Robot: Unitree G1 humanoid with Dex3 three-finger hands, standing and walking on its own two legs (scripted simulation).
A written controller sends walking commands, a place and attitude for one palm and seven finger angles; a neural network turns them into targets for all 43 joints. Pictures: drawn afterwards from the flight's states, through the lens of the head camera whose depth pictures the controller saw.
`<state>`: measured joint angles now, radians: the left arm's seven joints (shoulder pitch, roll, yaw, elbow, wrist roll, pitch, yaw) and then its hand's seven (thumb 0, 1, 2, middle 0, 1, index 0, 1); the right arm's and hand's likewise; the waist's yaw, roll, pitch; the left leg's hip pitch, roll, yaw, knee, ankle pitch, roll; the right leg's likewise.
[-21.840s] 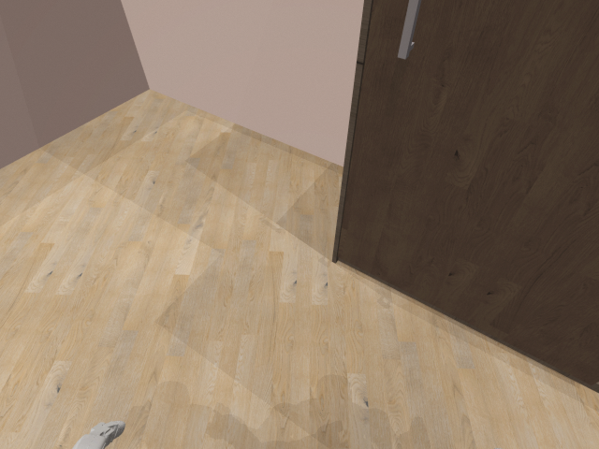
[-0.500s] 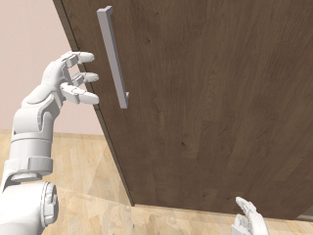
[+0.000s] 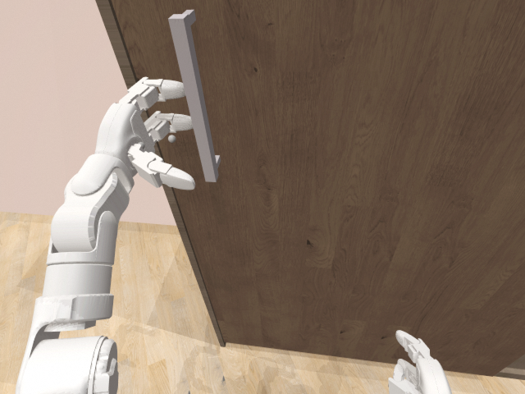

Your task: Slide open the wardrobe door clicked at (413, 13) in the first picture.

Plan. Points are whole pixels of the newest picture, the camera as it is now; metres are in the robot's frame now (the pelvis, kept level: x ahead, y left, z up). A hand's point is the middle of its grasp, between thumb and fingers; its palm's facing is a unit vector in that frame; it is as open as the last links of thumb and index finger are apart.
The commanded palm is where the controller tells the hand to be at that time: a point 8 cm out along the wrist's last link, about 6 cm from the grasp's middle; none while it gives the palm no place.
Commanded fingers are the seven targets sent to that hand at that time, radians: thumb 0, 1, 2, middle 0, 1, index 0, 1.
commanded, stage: feel for the door with the fingertips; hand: left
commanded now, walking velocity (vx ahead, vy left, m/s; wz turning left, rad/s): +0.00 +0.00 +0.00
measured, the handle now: (201, 106) +0.45 +0.11 +0.25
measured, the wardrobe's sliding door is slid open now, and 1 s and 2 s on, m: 0.00 0.00 0.00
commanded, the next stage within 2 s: slide the fingers in behind the handle in 0.48 s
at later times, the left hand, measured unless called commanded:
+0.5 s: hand (180, 124) +0.40 +0.13 +0.25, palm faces -0.04 -1.00 -0.04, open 14.0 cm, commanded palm +0.37 +0.19 +0.25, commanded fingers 0.00 -0.50 0.30 -0.30 -1.20 -0.30 -1.20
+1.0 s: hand (183, 128) +0.40 +0.13 +0.25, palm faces -0.05 -1.00 -0.04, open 14.0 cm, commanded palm +0.37 +0.18 +0.25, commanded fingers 0.00 -0.50 0.30 -0.30 -1.20 -0.30 -1.20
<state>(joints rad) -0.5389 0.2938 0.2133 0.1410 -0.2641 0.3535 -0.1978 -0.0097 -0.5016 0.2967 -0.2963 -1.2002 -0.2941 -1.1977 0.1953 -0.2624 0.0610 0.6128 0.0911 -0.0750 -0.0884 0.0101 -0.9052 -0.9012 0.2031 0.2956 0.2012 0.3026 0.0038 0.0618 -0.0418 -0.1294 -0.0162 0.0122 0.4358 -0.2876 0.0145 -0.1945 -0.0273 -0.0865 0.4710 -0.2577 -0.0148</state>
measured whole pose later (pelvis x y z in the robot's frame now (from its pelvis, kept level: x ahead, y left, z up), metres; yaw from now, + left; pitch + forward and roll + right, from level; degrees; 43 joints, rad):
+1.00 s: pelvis -0.01 +0.00 +0.00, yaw +0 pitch -1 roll +0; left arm -0.70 0.31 0.20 0.37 -0.22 0.36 -0.12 -0.01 -0.50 0.30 -0.32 -1.23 -0.30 -1.20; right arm 0.22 -0.26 0.05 0.63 0.10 -0.05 -0.09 0.01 -0.91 -0.90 0.20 0.30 0.20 0.30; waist -0.01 0.06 -0.03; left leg -0.14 -0.01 0.02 0.42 -0.26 0.01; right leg -0.20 -0.02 -0.08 0.45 -0.23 -0.02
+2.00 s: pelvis +0.00 +0.00 +0.00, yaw +0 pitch -1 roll +0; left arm -0.67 0.19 0.12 0.22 -0.20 0.45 0.00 -0.01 -0.50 0.30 -0.31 -1.22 -0.28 -1.20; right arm 0.17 -0.23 0.06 0.63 0.08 0.02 -0.06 0.01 -0.91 -0.90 0.20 0.30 0.20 0.30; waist 0.00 0.06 -0.04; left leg -0.13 -0.01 0.02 0.43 -0.28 0.01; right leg -0.19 -0.02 -0.08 0.46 -0.25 -0.02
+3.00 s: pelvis +0.01 +0.00 +0.00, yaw +0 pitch -1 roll +0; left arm -0.59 0.19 0.12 0.08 -0.20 0.48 0.00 0.00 0.27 0.63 -0.38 -1.31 -0.29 -1.25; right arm 0.15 -0.24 0.06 0.61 0.08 0.04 -0.06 0.01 -0.91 -0.90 0.20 0.30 0.20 0.30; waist 0.00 0.07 -0.05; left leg -0.11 -0.01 0.01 0.43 -0.30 0.01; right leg -0.18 -0.02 -0.08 0.46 -0.26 -0.02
